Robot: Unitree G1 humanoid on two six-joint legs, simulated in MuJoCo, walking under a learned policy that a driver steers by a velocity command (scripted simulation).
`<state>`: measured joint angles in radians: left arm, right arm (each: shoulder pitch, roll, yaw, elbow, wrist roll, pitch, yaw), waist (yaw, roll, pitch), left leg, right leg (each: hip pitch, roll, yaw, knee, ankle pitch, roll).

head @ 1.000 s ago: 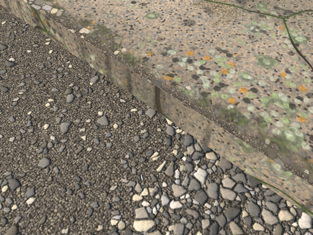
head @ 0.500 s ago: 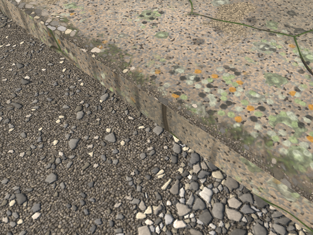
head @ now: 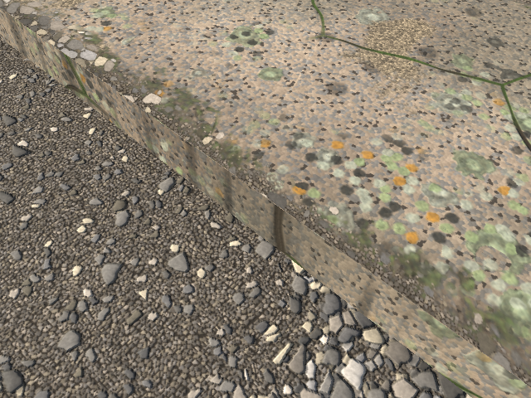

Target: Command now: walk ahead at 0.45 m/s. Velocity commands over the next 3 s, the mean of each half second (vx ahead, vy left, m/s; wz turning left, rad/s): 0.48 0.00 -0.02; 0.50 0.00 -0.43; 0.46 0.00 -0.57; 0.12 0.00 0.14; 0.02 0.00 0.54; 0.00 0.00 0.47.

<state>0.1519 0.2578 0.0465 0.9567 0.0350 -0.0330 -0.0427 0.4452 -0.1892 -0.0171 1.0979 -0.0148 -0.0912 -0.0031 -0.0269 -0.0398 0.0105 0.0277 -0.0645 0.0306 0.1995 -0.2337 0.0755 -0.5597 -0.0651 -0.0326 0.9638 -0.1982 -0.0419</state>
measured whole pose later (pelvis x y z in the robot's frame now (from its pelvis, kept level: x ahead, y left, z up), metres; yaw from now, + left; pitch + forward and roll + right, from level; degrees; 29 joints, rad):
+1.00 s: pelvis +0.55 +0.00 +0.00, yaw -17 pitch +1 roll +1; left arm 0.20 0.28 0.08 0.90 0.04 -0.02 -0.02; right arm 0.25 -0.23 -0.05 0.92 -0.02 -0.11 -0.01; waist 0.00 -0.05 0.04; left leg -0.18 0.00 0.17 0.33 -0.17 0.06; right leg -0.59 -0.05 0.00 1.14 -0.25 -0.05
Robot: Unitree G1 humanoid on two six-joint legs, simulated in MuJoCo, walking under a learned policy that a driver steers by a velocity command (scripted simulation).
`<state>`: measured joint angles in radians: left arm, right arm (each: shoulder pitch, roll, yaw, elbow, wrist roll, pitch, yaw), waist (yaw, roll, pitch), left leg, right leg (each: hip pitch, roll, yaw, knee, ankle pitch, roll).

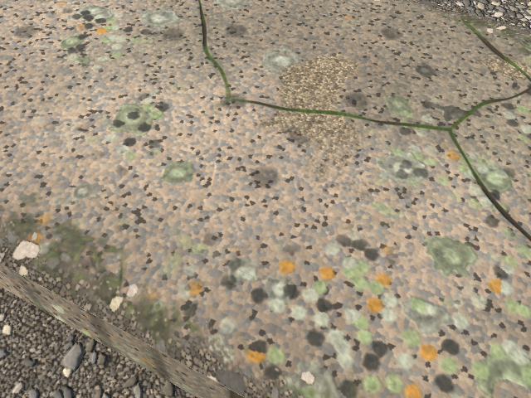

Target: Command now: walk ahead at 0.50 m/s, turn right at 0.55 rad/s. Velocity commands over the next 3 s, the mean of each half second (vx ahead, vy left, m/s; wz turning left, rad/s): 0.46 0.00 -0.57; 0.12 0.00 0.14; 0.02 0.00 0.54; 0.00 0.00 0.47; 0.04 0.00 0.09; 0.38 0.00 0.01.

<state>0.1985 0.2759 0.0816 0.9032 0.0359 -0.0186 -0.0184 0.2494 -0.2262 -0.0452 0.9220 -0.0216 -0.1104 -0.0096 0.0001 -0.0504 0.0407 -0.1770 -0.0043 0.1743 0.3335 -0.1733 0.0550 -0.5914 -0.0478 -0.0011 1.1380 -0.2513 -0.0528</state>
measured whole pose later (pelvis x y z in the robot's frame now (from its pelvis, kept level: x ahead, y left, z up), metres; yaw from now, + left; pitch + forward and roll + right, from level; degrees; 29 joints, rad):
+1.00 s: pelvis +0.44 -0.25 +0.19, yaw -10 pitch +0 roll +2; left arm 0.30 0.17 0.03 0.71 0.02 -0.05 0.08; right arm 0.19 -0.19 -0.06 0.76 -0.03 0.06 0.01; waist 0.04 0.04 0.02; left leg -0.66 0.00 0.04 0.99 -0.10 -0.03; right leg -0.12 0.06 -0.20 0.36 -0.27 -0.14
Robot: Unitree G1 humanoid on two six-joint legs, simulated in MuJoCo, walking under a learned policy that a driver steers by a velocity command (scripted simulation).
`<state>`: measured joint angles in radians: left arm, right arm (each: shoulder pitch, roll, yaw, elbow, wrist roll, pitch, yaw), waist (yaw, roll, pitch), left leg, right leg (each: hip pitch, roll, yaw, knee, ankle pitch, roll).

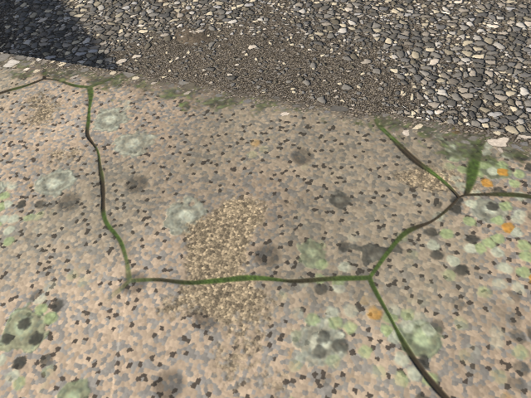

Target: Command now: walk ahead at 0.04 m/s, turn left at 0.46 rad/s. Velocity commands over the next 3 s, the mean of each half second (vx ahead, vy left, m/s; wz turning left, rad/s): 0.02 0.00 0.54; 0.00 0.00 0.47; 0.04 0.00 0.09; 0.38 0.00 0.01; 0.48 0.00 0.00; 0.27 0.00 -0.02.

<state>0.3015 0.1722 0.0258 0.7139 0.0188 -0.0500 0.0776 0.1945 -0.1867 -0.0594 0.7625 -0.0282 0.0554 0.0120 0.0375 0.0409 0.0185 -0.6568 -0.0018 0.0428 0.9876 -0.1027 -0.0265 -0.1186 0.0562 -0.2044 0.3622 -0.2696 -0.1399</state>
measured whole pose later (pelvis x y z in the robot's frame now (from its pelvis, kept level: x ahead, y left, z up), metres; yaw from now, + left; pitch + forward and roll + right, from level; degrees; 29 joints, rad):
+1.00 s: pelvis +0.06 -0.04 -0.01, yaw +32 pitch +1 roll +0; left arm 0.24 0.23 0.04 0.65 0.03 0.00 0.03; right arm 0.15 -0.24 -0.06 0.65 -0.01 0.07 0.03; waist 0.03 0.00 0.02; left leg -0.28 -0.05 0.00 0.62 -0.39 -0.01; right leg -0.31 -0.05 -0.11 0.54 -0.25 -0.03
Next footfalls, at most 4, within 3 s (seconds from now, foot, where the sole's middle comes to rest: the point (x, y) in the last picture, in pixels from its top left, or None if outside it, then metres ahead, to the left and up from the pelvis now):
0.26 left None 0.07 0.10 -0.78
0.64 right None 0.17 -0.10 -0.78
1.02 left None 0.04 0.05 -0.78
1.30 right None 0.15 -0.13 -0.78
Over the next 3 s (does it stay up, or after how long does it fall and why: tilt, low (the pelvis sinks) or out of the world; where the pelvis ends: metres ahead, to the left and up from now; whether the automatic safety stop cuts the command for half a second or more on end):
stays up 0.63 0.27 0.00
